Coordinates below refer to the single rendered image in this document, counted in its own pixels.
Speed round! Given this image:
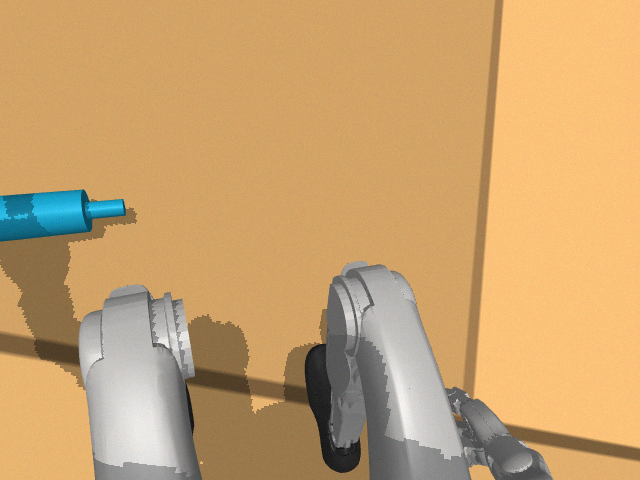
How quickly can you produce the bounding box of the right robot foot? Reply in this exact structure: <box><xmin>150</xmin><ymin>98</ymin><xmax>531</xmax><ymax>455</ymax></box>
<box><xmin>305</xmin><ymin>344</ymin><xmax>361</xmax><ymax>473</ymax></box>

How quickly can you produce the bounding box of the right robot arm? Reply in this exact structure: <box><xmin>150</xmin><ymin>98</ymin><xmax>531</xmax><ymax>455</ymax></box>
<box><xmin>485</xmin><ymin>436</ymin><xmax>554</xmax><ymax>480</ymax></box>

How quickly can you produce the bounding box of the bottle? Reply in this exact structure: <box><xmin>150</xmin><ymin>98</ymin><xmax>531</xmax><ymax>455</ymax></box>
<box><xmin>0</xmin><ymin>190</ymin><xmax>126</xmax><ymax>242</ymax></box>

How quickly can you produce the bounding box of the right robot hand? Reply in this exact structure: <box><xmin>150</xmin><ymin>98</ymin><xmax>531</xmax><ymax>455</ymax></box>
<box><xmin>445</xmin><ymin>387</ymin><xmax>511</xmax><ymax>467</ymax></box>

